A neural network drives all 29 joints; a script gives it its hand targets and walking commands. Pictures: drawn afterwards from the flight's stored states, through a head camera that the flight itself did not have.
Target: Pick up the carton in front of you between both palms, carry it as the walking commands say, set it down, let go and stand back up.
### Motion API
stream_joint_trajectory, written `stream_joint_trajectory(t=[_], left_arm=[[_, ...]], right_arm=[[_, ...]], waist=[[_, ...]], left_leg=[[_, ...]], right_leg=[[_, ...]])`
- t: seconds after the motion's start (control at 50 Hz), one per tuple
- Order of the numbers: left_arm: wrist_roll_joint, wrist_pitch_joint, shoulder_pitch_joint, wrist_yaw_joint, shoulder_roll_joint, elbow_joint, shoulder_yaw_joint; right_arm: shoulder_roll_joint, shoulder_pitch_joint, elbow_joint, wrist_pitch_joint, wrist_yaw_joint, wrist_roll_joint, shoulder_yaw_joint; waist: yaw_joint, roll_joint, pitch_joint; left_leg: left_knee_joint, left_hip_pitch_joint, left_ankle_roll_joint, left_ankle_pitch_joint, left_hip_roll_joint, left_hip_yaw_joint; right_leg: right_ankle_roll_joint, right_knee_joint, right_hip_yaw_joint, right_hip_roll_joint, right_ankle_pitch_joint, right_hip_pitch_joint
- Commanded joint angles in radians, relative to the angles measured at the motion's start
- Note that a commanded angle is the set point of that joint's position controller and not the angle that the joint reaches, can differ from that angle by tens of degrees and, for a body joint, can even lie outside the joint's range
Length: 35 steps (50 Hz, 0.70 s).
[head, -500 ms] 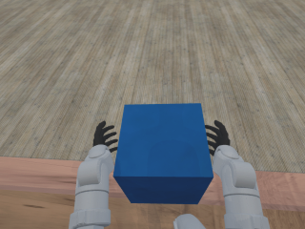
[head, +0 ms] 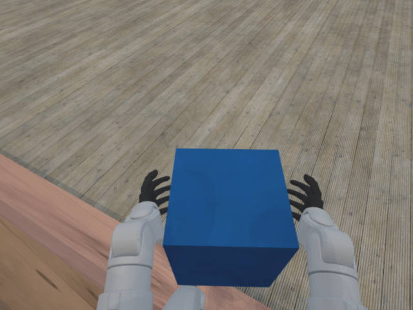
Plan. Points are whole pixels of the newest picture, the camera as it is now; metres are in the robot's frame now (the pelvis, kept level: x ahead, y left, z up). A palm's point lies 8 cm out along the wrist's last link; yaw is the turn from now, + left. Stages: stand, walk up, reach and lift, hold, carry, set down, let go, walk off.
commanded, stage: carry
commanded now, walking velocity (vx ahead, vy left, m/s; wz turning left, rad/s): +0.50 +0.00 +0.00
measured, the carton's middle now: (224, 221) +0.32 +0.02 -0.03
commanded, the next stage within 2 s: none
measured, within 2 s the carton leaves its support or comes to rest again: neither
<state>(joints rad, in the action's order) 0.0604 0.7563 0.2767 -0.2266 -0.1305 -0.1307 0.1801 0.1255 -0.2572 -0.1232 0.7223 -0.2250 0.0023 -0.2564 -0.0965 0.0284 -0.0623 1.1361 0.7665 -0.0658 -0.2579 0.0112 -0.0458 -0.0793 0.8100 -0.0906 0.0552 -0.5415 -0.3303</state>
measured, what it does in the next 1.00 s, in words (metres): goes down: left foot 0.13 m lower, then right foot 0.13 m lower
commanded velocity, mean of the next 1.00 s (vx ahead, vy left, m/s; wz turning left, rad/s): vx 0.50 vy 0.00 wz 0.00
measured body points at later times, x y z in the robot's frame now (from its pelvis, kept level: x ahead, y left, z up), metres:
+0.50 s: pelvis +0.35 +0.05 -0.12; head +0.39 +0.06 +0.32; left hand +0.68 +0.20 -0.10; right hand +0.67 -0.12 -0.09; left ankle +0.33 +0.09 -0.83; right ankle +0.42 -0.11 -0.78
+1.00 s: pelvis +0.72 +0.00 -0.24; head +0.75 -0.01 +0.21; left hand +1.02 +0.19 -0.19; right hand +1.06 -0.12 -0.20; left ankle +0.73 +0.14 -0.86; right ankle +0.71 -0.04 -0.96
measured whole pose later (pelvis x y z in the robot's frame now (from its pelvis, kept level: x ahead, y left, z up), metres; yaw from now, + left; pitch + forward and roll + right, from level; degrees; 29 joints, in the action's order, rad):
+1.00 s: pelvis +0.72 +0.00 -0.24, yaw +3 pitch +5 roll +0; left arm 0.05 0.80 0.29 -0.20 -0.13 -0.03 0.22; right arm 0.13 -0.32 -0.07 0.78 -0.23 0.01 -0.24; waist -0.07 0.01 -0.02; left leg 1.31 0.76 -0.04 -0.36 0.03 -0.02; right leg -0.13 0.60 -0.11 0.08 -0.33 -0.37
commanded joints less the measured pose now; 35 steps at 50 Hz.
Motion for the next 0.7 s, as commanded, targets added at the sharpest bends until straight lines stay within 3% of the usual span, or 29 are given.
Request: stream_joint_trajectory(t=[0.0,0.02,0.04,0.06,0.08,0.1,0.12,0.14,0.16,0.18,0.2,0.22,0.24,0.26,0.28,0.3,0.32,0.36,0.38,0.4,0.42,0.44,0.46,0.48,0.5,0.58,0.64,0.68], left_arm=[[0.137,-0.047,0.583,0.045,-0.754,0.138,-0.577],[0.124,-0.049,0.558,0.039,-0.741,0.133,-0.57],[0.118,-0.052,0.532,0.034,-0.725,0.133,-0.561],[0.108,-0.054,0.501,0.026,-0.704,0.136,-0.558],[0.103,-0.053,0.494,0.02,-0.689,0.15,-0.56],[0.092,-0.05,0.479,0.013,-0.666,0.144,-0.557],[0.092,-0.044,0.461,0.005,-0.649,0.14,-0.552],[0.092,-0.035,0.455,0.0,-0.638,0.144,-0.553],[0.09,-0.024,0.447,-0.006,-0.635,0.143,-0.556],[0.089,-0.015,0.446,-0.012,-0.618,0.144,-0.548],[0.081,-0.009,0.467,-0.018,-0.601,0.156,-0.54],[0.077,0.007,0.48,-0.021,-0.604,0.154,-0.533],[0.077,0.022,0.424,-0.025,-0.593,0.162,-0.505],[0.063,0.021,0.5,-0.037,-0.554,0.196,-0.491],[0.061,0.021,0.505,-0.039,-0.593,0.19,-0.475],[0.056,0.021,0.514,-0.034,-0.602,0.199,-0.45],[0.046,0.016,0.519,-0.024,-0.627,0.188,-0.441],[0.04,-0.002,0.537,-0.009,-0.658,0.181,-0.437],[0.038,-0.01,0.536,-0.001,-0.669,0.171,-0.449],[0.038,-0.02,0.532,0.007,-0.688,0.169,-0.463],[0.036,-0.03,0.537,0.014,-0.696,0.171,-0.472],[0.029,-0.038,0.533,0.019,-0.712,0.173,-0.481],[0.02,-0.044,0.524,0.025,-0.715,0.168,-0.482],[0.017,-0.05,0.518,0.027,-0.723,0.171,-0.49],[0.008,-0.052,0.503,0.027,-0.708,0.176,-0.485],[-0.007,-0.054,0.49,0.016,-0.673,0.165,-0.479],[-0.013,-0.028,0.472,0.002,-0.608,0.18,-0.455],[-0.019,0.0,0.442,-0.007,-0.555,0.174,-0.425]], right_arm=[[0.695,-0.591,0.133,-0.032,0.007,0.082,0.545],[0.685,-0.592,0.134,-0.038,0.004,0.083,0.553],[0.675,-0.578,0.137,-0.04,0.001,0.086,0.55],[0.656,-0.557,0.143,-0.042,-0.002,0.083,0.545],[0.64,-0.527,0.146,-0.038,-0.005,0.079,0.531],[0.62,-0.503,0.141,-0.031,-0.008,0.074,0.514],[0.595,-0.481,0.139,-0.02,-0.012,0.072,0.502],[0.57,-0.453,0.14,-0.01,-0.017,0.068,0.498],[0.545,-0.433,0.136,0.003,-0.023,0.061,0.488],[0.521,-0.397,0.129,0.014,-0.029,0.065,0.485],[0.506,-0.388,0.143,0.021,-0.03,0.066,0.483],[0.5,-0.425,0.135,0.031,-0.033,0.067,0.49],[0.498,-0.437,0.12,0.04,-0.042,0.102,0.508],[0.55,-0.436,0.113,0.036,-0.039,0.131,0.538],[0.563,-0.52,0.171,0.034,-0.031,0.163,0.555],[0.612,-0.56,0.196,0.035,-0.018,0.195,0.59],[0.664,-0.595,0.206,0.034,-0.004,0.214,0.623],[0.72,-0.637,0.213,0.023,0.019,0.229,0.648],[0.738,-0.621,0.209,0.016,0.027,0.226,0.65],[0.746,-0.607,0.207,0.008,0.034,0.214,0.654],[0.754,-0.602,0.196,0.001,0.038,0.202,0.656],[0.757,-0.584,0.191,-0.007,0.042,0.193,0.656],[0.76,-0.585,0.193,-0.013,0.046,0.185,0.668],[0.763,-0.566,0.184,-0.017,0.047,0.177,0.672],[0.756,-0.547,0.183,-0.02,0.047,0.166,0.672],[0.714,-0.495,0.167,-0.027,0.035,0.145,0.659],[0.673,-0.488,0.151,-0.008,0.017,0.153,0.656],[0.646,-0.486,0.145,0.018,0.002,0.155,0.648]], waist=[[0.003,-0.165,-0.288],[-0.037,-0.119,-0.267],[-0.065,-0.118,-0.249],[-0.069,-0.078,-0.231],[-0.07,-0.046,-0.193],[-0.065,-0.055,-0.165],[-0.039,-0.111,-0.16],[0.008,-0.143,-0.157],[0.064,-0.13,-0.178],[0.173,-0.148,-0.288],[0.237,-0.06,-0.329],[0.166,0.208,-0.357],[0.165,0.279,-0.471],[0.183,0.132,-0.406],[0.192,0.09,-0.416],[0.175,0.022,-0.419],[0.152,-0.015,-0.391],[0.135,0.025,-0.384],[0.14,0.027,-0.39],[0.148,0.061,-0.402],[0.154,0.085,-0.435],[0.154,0.047,-0.423],[0.173,0.046,-0.424],[0.177,0.03,-0.396],[0.19,0.019,-0.374],[0.243,0.013,-0.262],[0.246,0.038,-0.17],[0.234,0.051,-0.138]], left_leg=[[-0.037,0.164,-0.035,0.267,0.037,-0.012],[-0.16,0.274,-0.024,0.324,0.02,0.02],[-0.239,0.286,-0.015,0.368,0.013,0.053],[-0.436,0.18,-0.002,0.487,0.013,0.065],[-0.596,-0.051,0.01,0.617,-0.025,0.137],[-0.649,-0.223,0.02,0.676,-0.05,0.174],[-0.673,-0.317,0.012,0.724,-0.035,0.165],[-0.682,-0.4,0.006,0.709,-0.03,0.166],[-0.724,-0.495,0.0,0.684,-0.033,0.184],[-0.674,-0.707,-0.015,0.693,-0.018,0.176],[-0.703,-0.807,-0.05,0.554,0.032,0.103],[-0.415,-1.067,-0.089,0.894,0.173,-0.025],[-0.511,-1.222,-0.244,0.461,0.353,-0.452],[-0.573,-1.032,-0.209,0.439,0.299,-0.471],[-0.602,-1.0,-0.237,0.31,0.324,-0.505],[-0.603,-0.917,-0.248,0.266,0.305,-0.531],[-0.618,-0.758,-0.249,0.298,0.289,-0.474],[-0.614,-0.661,-0.262,0.265,0.264,-0.424],[-0.629,-0.641,-0.258,0.269,0.25,-0.377],[-0.625,-0.652,-0.261,0.353,0.254,-0.349],[-0.575,-0.688,-0.244,0.504,0.259,-0.326],[-0.535,-0.723,-0.212,0.525,0.221,-0.272],[-0.473,-0.813,-0.184,0.453,0.187,-0.252],[-0.481,-0.791,-0.169,0.406,0.148,-0.218],[-0.464,-0.78,-0.168,0.3,0.126,-0.202],[-0.415,-0.738,-0.178,0.164,0.068,-0.179],[-0.367,-0.646,-0.165,0.122,0.049,-0.145],[-0.301,-0.627,-0.15,0.172,0.047,-0.133]], right_leg=[[-0.111,-0.14,0.356,-0.235,0.72,0.392],[-0.104,-0.081,0.325,-0.181,0.629,0.491],[-0.106,-0.059,0.319,-0.16,0.639,0.531],[-0.087,-0.028,0.256,-0.12,0.544,0.474],[-0.081,-0.052,0.181,-0.08,0.406,0.282],[-0.073,-0.066,0.165,-0.084,0.353,0.148],[-0.06,-0.03,0.159,-0.099,0.343,0.119],[-0.04,0.015,0.143,-0.108,0.391,0.101],[-0.02,0.137,0.113,-0.101,0.487,0.126],[0.014,0.358,0.081,-0.137,0.707,0.126],[0.048,0.683,0.038,-0.087,0.578,0.064],[0.068,0.895,0.05,0.009,-0.149,-0.278],[0.09,0.956,0.16,0.039,-0.103,-0.504],[0.076,0.863,0.135,-0.015,-0.067,-0.449],[0.072,0.803,0.178,-0.031,-0.024,-0.508],[0.061,0.719,0.202,-0.064,0.069,-0.516],[0.063,0.586,0.207,-0.081,0.12,-0.436],[0.083,0.409,0.196,-0.09,0.029,-0.372],[0.094,0.352,0.165,-0.085,0.044,-0.351],[0.097,0.328,0.145,-0.089,0.111,-0.354],[0.085,0.394,0.143,-0.101,0.289,-0.365],[0.081,0.335,0.16,-0.101,0.4,-0.434],[0.064,0.269,0.182,-0.115,0.501,-0.522],[0.059,0.196,0.15,-0.099,0.56,-0.516],[0.058,0.111,0.132,-0.091,0.636,-0.51],[0.037,-0.167,0.068,-0.068,0.807,-0.441],[0.016,-0.317,0.038,-0.078,0.936,-0.313],[-0.006,-0.383,0.013,-0.076,0.91,-0.222]])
